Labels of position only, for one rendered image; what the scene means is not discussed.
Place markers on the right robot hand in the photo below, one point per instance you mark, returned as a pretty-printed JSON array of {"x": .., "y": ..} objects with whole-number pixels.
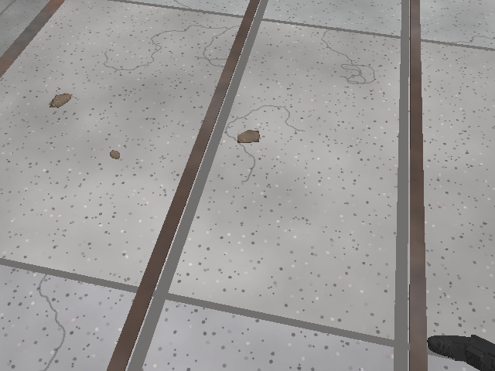
[{"x": 473, "y": 350}]

